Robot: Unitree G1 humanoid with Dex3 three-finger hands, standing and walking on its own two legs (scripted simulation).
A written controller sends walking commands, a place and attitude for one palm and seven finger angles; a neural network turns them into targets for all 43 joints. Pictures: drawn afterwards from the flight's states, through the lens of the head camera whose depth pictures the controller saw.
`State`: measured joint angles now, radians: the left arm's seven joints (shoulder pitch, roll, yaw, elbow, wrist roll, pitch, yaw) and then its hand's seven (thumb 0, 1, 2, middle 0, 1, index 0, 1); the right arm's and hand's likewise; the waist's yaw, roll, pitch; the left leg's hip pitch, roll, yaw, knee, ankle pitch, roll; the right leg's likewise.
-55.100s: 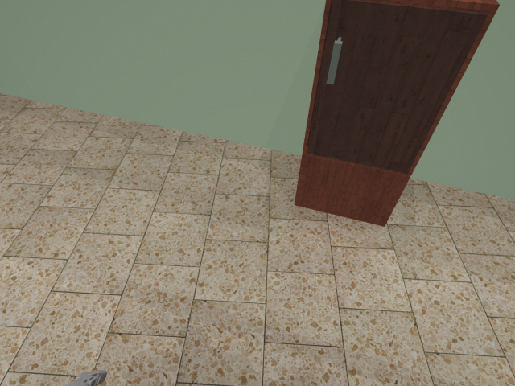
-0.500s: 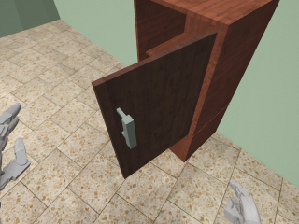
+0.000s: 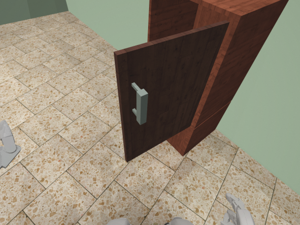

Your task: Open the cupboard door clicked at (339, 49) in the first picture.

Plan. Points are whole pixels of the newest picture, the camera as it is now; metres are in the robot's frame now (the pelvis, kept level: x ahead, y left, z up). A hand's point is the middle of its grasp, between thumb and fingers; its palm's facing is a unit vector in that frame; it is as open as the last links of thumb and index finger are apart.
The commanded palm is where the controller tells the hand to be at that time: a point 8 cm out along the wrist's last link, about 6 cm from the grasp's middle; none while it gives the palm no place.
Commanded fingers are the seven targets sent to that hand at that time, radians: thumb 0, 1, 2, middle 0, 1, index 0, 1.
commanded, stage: step back with the hand held close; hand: left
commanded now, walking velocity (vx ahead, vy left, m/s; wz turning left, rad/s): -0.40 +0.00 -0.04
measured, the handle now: (138, 103) +0.45 +0.07 +0.06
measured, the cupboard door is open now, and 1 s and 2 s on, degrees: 84 84 84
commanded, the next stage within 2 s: stop stepping back and stand still in 0.44 s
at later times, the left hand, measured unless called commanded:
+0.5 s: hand (39, 182) +0.15 +0.19 +0.19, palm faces +0.22 -0.81 -0.55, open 7.4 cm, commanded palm +0.09 +0.25 +0.20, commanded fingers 0.00 0.90 0.90 -0.20 -0.30 -0.20 -0.30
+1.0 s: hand out of the picture +0.00 +0.18 +0.19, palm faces +0.41 -0.81 -0.43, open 7.4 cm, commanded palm -0.06 +0.22 +0.20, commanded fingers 0.00 0.90 0.90 -0.20 -0.30 -0.20 -0.30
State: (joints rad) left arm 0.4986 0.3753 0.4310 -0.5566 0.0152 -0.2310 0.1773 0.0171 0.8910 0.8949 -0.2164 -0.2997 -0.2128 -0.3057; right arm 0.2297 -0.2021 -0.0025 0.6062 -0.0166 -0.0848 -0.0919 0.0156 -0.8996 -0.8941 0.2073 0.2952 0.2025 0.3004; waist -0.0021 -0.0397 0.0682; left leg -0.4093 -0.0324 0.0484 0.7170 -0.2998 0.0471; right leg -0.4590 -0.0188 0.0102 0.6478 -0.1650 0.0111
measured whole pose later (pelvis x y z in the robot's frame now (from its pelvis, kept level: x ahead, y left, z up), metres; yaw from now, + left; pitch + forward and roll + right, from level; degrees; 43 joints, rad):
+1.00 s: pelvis -0.21 -0.07 +0.03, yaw -3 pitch +1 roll +4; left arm 0.51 0.37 0.37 -0.40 0.00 -0.18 0.15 0.02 0.89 0.90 -0.22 -0.30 -0.21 -0.31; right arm 0.29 -0.23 -0.01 0.69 -0.01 -0.13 -0.10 0.02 -0.90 -0.89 0.21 0.30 0.20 0.30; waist 0.00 -0.07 -0.07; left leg -0.30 0.03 0.06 0.69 -0.38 0.02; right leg -0.30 -0.06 -0.07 0.43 -0.15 -0.05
